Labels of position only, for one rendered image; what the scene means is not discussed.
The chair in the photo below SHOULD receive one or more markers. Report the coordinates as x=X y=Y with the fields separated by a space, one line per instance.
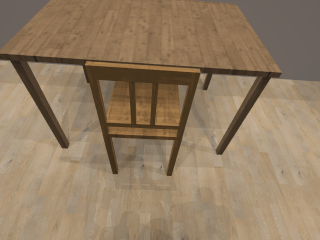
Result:
x=144 y=103

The table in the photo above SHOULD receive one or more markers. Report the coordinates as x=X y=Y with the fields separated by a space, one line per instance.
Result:
x=214 y=37

